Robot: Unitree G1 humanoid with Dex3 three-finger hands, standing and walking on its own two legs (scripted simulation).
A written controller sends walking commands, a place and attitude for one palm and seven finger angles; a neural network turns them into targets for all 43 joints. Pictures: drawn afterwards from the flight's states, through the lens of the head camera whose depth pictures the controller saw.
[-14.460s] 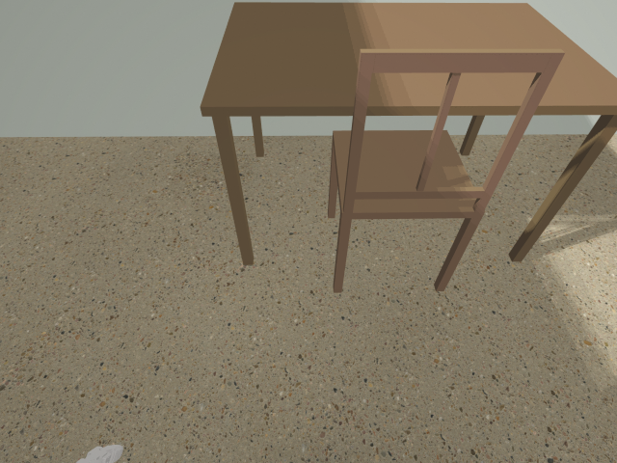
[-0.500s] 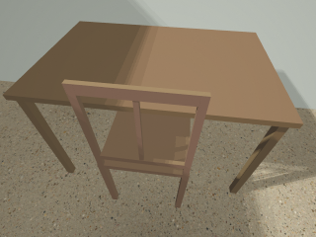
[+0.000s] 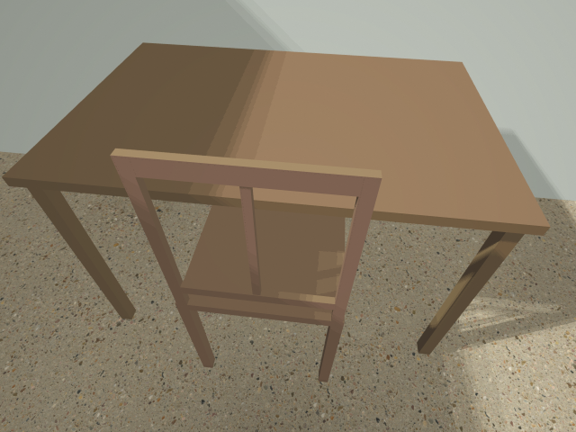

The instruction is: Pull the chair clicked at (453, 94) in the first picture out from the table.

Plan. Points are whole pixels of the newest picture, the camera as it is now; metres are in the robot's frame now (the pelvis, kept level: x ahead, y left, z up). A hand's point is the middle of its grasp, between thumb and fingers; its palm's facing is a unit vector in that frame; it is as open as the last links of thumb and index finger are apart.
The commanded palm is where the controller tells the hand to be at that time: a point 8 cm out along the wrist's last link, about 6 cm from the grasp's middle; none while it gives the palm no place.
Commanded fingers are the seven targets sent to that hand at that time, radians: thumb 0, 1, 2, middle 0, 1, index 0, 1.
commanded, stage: shuffle to correct the standing spot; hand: left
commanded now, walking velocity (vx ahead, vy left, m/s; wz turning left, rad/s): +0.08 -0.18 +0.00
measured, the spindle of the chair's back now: (252, 247) +0.47 +0.11 -0.07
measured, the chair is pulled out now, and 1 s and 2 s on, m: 0.00 0.00 0.00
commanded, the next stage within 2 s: come to a stop and stand still in 0.12 s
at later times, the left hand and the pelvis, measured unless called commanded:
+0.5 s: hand out of the picture -0.02 +0.10 -0.18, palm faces +0.10 -0.98 -0.18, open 7.4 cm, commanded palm none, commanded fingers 0.00 0.90 0.90 -0.20 -0.30 -0.20 -0.30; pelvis +0.03 -0.05 -0.01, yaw +1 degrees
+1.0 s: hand out of the picture +0.01 +0.14 -0.17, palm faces +0.04 -0.98 -0.19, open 7.4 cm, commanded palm none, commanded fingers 0.00 0.90 0.90 -0.20 -0.30 -0.20 -0.30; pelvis +0.04 -0.03 +0.00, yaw -1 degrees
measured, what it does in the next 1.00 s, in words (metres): steps on the spot: left foot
